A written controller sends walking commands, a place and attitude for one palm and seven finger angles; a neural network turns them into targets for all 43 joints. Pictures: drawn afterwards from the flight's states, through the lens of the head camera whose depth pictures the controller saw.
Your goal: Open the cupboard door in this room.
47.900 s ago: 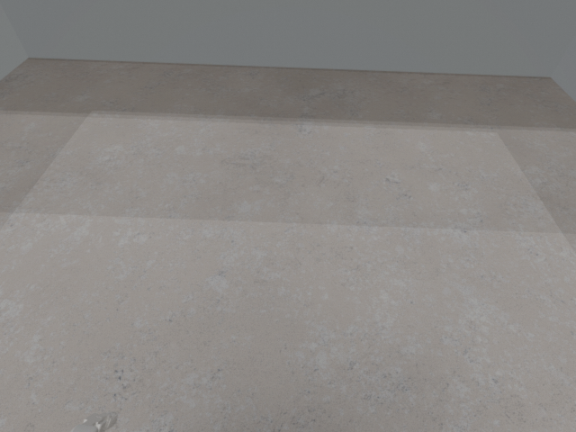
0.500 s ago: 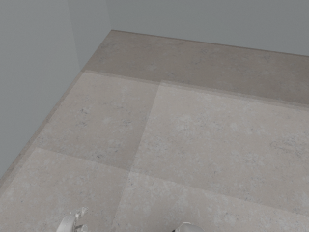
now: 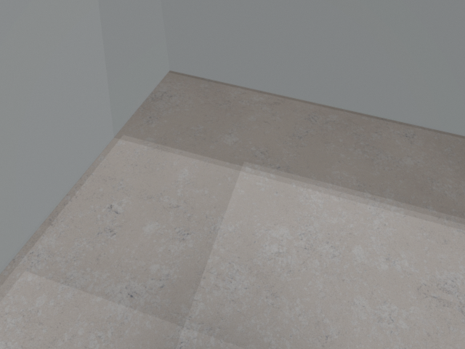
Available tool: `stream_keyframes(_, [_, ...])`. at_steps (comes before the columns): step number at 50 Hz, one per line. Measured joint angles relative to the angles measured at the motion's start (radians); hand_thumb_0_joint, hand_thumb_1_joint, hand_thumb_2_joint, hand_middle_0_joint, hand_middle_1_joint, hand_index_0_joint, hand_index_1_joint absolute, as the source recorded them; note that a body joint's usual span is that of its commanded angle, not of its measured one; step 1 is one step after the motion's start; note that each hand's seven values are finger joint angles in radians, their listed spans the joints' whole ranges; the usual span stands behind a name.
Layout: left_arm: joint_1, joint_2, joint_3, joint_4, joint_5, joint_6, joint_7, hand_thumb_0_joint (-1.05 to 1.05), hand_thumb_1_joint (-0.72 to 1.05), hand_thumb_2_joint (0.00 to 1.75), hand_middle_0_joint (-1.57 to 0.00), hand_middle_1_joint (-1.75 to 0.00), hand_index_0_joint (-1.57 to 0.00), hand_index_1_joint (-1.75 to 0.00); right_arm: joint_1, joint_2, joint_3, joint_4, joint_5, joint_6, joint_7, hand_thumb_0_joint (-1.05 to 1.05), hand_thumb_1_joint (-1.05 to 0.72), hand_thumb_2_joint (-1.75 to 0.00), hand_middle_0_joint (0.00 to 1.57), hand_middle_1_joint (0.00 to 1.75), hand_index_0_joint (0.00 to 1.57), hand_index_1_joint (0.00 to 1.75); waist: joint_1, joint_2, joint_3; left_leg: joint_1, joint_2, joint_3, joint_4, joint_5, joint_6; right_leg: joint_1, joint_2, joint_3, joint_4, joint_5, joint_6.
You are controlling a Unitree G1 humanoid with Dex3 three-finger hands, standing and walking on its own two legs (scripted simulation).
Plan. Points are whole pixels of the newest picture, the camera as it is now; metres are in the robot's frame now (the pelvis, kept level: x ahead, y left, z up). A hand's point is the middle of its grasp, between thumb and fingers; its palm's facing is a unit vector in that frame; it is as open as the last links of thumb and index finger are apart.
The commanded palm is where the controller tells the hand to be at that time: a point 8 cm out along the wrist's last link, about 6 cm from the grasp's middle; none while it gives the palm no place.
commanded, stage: turn to face it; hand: left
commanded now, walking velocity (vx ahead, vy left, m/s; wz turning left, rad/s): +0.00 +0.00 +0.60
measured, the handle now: out of the picture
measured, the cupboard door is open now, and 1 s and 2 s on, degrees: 54 54 54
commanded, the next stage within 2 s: none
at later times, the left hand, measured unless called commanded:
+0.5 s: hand out of the picture +0.13 +0.17 -0.18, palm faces +0.34 -0.92 -0.19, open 7.4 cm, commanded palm none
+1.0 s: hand out of the picture +0.10 +0.12 -0.15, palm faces +0.59 -0.76 -0.28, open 7.4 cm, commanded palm none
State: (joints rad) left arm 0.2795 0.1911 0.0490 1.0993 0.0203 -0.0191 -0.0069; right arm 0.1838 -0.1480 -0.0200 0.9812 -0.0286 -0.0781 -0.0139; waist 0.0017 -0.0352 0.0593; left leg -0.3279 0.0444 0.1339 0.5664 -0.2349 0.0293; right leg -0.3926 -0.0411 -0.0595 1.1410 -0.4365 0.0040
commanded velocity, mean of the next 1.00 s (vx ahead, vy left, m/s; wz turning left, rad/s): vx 0.00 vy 0.00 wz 0.60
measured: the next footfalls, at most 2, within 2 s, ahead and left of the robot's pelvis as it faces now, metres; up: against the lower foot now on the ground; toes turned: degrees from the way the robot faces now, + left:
right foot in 0.20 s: +0.15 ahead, -0.15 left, +0.00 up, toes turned +2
left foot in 0.50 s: +0.14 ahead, +0.11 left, +0.00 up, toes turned +26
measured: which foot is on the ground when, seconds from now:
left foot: down 0.00-0.20, up 0.22-0.48, down 0.50-0.78, up 0.80-1.00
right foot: up 0.00-0.18, down 0.20-0.50, up 0.52-0.76, down 0.78-1.00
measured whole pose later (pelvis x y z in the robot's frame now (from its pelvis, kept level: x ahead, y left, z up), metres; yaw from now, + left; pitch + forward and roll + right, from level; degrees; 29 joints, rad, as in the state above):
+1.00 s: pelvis +0.18 -0.08 +0.01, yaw +37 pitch +1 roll +3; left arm 0.23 0.20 0.04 0.89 0.03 0.01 0.02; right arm 0.11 -0.26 -0.07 0.91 -0.01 0.08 0.03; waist 0.00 -0.02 0.10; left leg -0.45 0.02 0.07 0.96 -0.46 -0.07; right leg -0.24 -0.13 -0.18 0.52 -0.30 -0.01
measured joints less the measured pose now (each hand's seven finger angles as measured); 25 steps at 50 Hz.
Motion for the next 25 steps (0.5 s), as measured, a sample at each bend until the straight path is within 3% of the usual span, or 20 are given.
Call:
stream_keyframes(4, [-0.087, -0.016, -0.003, -0.067, 0.000, 0.001, -0.002, 0.01, 0.91, 0.90, -0.19, -0.30, -0.20, -0.30, 0.054, -0.028, -0.010, 0.044, 0.005, 0.025, -0.012, -0.01, -0.95, -0.90, 0.21, 0.30, 0.20, 0.30, -0.006, 0.030, 0.005, 0.049, -0.013, -0.053, -0.074, 0.014, 0.001, -0.050, -0.028, 0.003, -0.236, 0.057, 0.030])
stream_keyframes(9, [-0.147, -0.015, 0.004, -0.127, 0.000, 0.000, -0.002, 0.00, 0.91, 0.90, -0.19, -0.30, -0.20, -0.30, 0.102, -0.036, -0.016, 0.074, 0.009, 0.080, 0.000, 0.00, -0.93, -0.90, 0.21, 0.30, 0.20, 0.30, -0.025, 0.037, -0.006, 0.052, -0.021, -0.118, -0.025, -0.043, -0.034, 0.020, -0.019, -0.009, -0.512, 0.186, 0.048])
stream_keyframes(10, [-0.146, -0.007, 0.005, -0.139, 0.002, -0.005, -0.001, 0.00, 0.91, 0.90, -0.19, -0.30, -0.20, -0.30, 0.113, -0.033, -0.018, 0.073, 0.012, 0.088, 0.003, 0.00, -0.93, -0.90, 0.21, 0.30, 0.20, 0.30, -0.026, 0.020, -0.018, 0.040, -0.033, -0.121, 0.004, -0.065, -0.042, 0.045, -0.030, -0.004, -0.574, 0.215, 0.038])
stream_keyframes(13, [-0.159, -0.016, 0.004, -0.147, 0.008, -0.002, 0.008, 0.00, 0.91, 0.89, -0.20, -0.30, -0.20, -0.30, 0.096, -0.050, -0.035, 0.070, 0.017, 0.117, 0.010, 0.01, -0.92, -0.90, 0.20, 0.30, 0.20, 0.30, -0.037, 0.038, -0.011, -0.049, -0.025, -0.119, 0.264, -0.256, -0.055, 0.057, -0.035, -0.046, -0.537, 0.158, 0.000])
stream_keyframes(15, [-0.154, -0.022, 0.001, -0.154, 0.009, 0.006, 0.015, 0.00, 0.90, 0.89, -0.20, -0.30, -0.20, -0.30, 0.083, -0.058, -0.042, 0.061, 0.017, 0.128, 0.013, 0.01, -0.92, -0.90, 0.20, 0.29, 0.20, 0.30, -0.041, 0.036, -0.013, -0.105, -0.019, -0.094, 0.429, -0.283, -0.065, 0.090, -0.049, -0.076, -0.559, 0.141, -0.006])
stream_keyframes(17, [-0.144, -0.020, 0.001, -0.157, 0.010, 0.012, 0.021, 0.00, 0.90, 0.89, -0.20, -0.30, -0.21, -0.30, 0.066, -0.061, -0.045, 0.046, 0.018, 0.134, 0.018, 0.01, -0.92, -0.90, 0.20, 0.29, 0.20, 0.30, -0.041, 0.019, -0.014, -0.126, -0.009, -0.065, 0.475, -0.282, -0.075, 0.123, -0.065, -0.100, -0.592, 0.142, -0.002])
stream_keyframes(21, [-0.127, -0.006, 0.003, -0.158, 0.013, 0.012, 0.021, 0.00, 0.90, 0.89, -0.20, -0.30, -0.21, -0.30, 0.017, -0.064, -0.039, 0.004, 0.019, 0.127, 0.027, 0.01, -0.91, -0.90, 0.20, 0.29, 0.20, 0.30, -0.028, -0.019, 0.001, -0.097, 0.001, -0.022, 0.292, -0.239, -0.084, 0.163, -0.099, -0.148, -0.607, 0.123, 0.006])
stream_keyframes(23, [-0.114, 0.002, 0.005, -0.158, 0.010, 0.013, 0.018, 0.00, 0.90, 0.89, -0.20, -0.30, -0.21, -0.30, -0.009, -0.073, -0.037, -0.020, 0.018, 0.118, 0.031, 0.01, -0.91, -0.90, 0.20, 0.29, 0.19, 0.30, -0.021, -0.027, 0.012, -0.061, -0.003, -0.009, 0.151, -0.158, -0.081, 0.167, -0.114, -0.172, -0.571, 0.091, 0.017])
stream_keyframes(24, [-0.103, 0.007, 0.006, -0.158, 0.006, 0.015, 0.016, 0.00, 0.90, 0.89, -0.20, -0.30, -0.21, -0.30, -0.019, -0.081, -0.036, -0.034, 0.016, 0.112, 0.033, 0.01, -0.91, -0.90, 0.20, 0.29, 0.20, 0.30, -0.019, -0.026, 0.015, -0.034, -0.005, -0.003, 0.070, -0.076, -0.075, 0.161, -0.122, -0.182, -0.533, 0.065, 0.023])
stream_keyframes(25, [-0.088, 0.008, 0.007, -0.161, 0.001, 0.020, 0.013, 0.00, 0.90, 0.89, -0.20, -0.30, -0.21, -0.30, -0.023, -0.096, -0.036, -0.051, 0.012, 0.101, 0.035, 0.01, -0.91, -0.90, 0.20, 0.29, 0.20, 0.30, -0.017, -0.006, 0.007, -0.020, 0.005, -0.017, 0.018, 0.020, -0.038, 0.135, -0.119, -0.187, -0.466, 0.038, 0.035])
